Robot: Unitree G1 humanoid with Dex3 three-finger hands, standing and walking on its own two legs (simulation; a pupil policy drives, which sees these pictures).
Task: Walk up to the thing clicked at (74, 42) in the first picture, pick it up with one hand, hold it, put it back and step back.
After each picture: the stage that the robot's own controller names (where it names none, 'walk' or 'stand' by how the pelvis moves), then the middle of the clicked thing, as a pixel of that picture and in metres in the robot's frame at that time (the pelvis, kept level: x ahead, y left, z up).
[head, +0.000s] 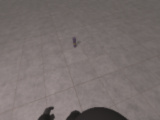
stand; (74, 42) +1.51 +0.45 -0.65
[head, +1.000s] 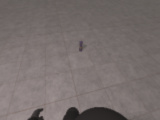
walk; (80, 46) +1.40 +0.21 -0.64
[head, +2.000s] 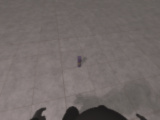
walk; (79, 61) +0.89 +0.19 -0.64
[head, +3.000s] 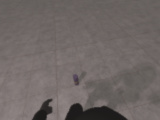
walk; (76, 80) +0.54 +0.23 -0.62
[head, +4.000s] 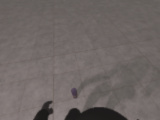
stand; (74, 93) +0.36 +0.20 -0.64
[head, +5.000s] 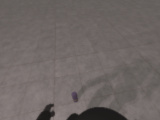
stand; (75, 97) +0.34 +0.20 -0.66
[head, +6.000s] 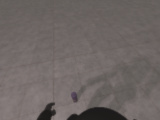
stand; (74, 97) +0.34 +0.21 -0.66
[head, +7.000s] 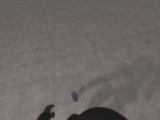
stand; (74, 96) +0.36 +0.21 -0.66
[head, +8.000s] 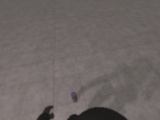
stand; (74, 97) +0.35 +0.21 -0.66
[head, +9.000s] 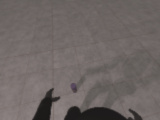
go down; (74, 88) +0.37 +0.20 -0.64
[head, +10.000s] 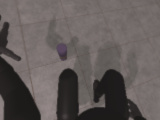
go down; (62, 53) +0.46 +0.21 -0.24
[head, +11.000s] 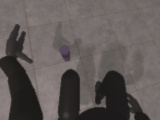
close in; (65, 54) +0.46 +0.20 -0.25
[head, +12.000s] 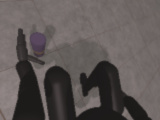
close in; (38, 47) +0.45 +0.24 -0.17
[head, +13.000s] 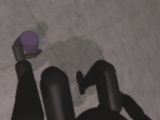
close; (31, 47) +0.44 +0.26 -0.17
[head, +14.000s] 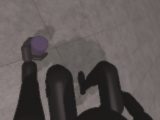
lift; (38, 49) +0.41 +0.25 -0.17
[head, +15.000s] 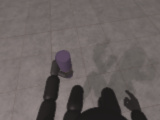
lift; (66, 67) +0.33 +0.18 +0.02
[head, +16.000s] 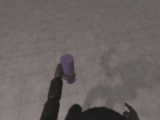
hold; (69, 71) +0.32 +0.17 +0.04
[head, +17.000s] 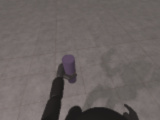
hold; (70, 71) +0.32 +0.16 +0.03
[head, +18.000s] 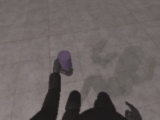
crouch; (66, 65) +0.37 +0.18 -0.02
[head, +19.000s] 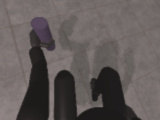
lower; (46, 37) +0.51 +0.24 -0.05
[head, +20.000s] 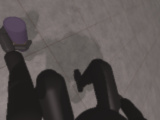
lower; (19, 38) +0.49 +0.27 -0.17
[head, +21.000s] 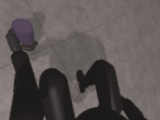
lower; (26, 39) +0.48 +0.26 -0.18
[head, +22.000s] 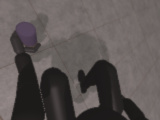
lower; (30, 41) +0.47 +0.26 -0.17
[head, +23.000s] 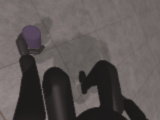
lower; (34, 43) +0.46 +0.25 -0.17
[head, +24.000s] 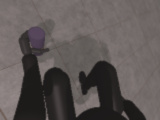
open; (37, 44) +0.46 +0.24 -0.18
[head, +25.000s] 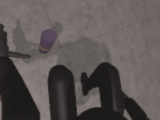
stand; (46, 44) +0.45 +0.23 -0.18
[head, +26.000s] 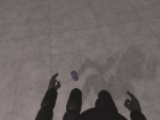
stand; (74, 76) +0.41 +0.17 -0.49
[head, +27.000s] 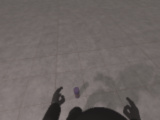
stand; (76, 93) +0.39 +0.17 -0.60
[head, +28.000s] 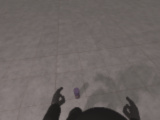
stand; (77, 93) +0.38 +0.16 -0.60
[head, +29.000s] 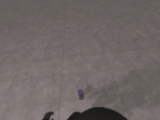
stand; (80, 94) +0.40 +0.16 -0.65
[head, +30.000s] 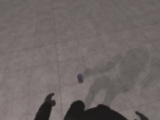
walk; (80, 79) +0.45 +0.14 -0.63
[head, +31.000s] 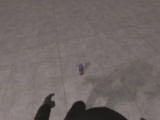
walk; (81, 70) +0.65 +0.18 -0.63
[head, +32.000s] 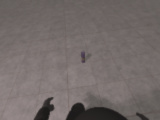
stand; (83, 57) +0.98 +0.20 -0.62
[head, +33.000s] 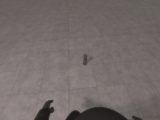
stand; (85, 59) +1.01 +0.13 -0.65
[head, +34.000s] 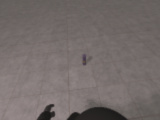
stand; (84, 60) +1.00 +0.16 -0.66
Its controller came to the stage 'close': yes
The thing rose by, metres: 0.68
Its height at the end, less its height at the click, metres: +0.00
